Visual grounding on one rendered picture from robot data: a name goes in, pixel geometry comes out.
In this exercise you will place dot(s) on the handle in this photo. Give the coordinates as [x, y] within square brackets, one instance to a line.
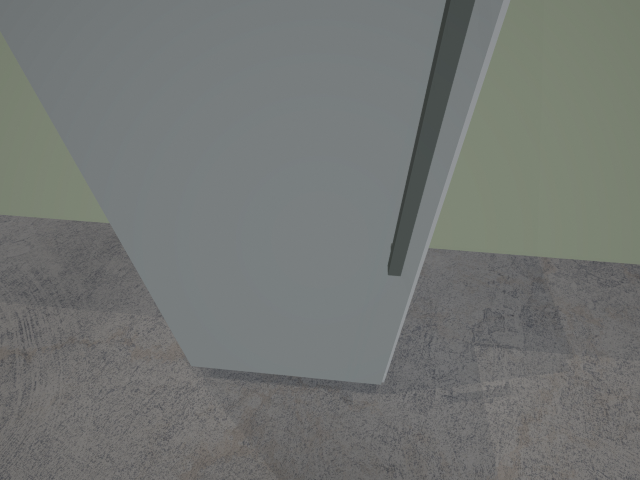
[453, 29]

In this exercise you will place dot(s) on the fridge door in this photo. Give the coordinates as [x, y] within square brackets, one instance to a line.
[251, 157]

